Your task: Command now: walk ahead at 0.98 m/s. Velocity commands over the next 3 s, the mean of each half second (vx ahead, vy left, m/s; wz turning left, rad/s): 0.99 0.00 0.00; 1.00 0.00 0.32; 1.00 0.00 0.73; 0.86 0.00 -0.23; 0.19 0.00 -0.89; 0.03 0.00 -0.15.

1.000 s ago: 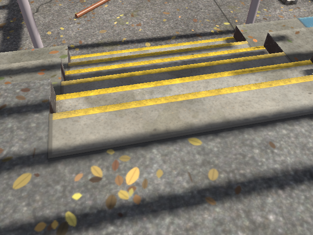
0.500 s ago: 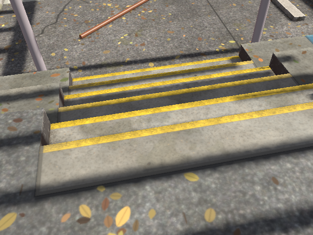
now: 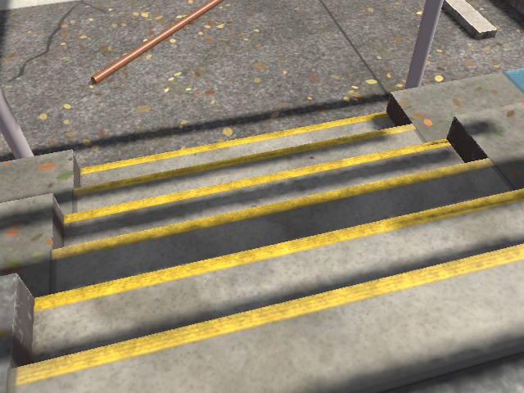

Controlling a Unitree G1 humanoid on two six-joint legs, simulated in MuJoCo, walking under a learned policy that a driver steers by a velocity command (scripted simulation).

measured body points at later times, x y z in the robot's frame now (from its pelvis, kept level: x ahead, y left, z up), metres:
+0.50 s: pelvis +0.48 -0.04 +0.00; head +0.49 -0.03 +0.45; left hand +0.39 +0.22 -0.14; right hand +0.64 -0.28 -0.10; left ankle +0.57 +0.13 -0.67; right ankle +0.42 -0.09 -0.74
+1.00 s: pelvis +0.95 +0.01 -0.17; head +0.95 +0.01 +0.28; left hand +1.14 +0.25 -0.25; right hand +0.84 -0.25 -0.30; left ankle +0.84 +0.06 -0.89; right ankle +1.15 -0.12 -0.81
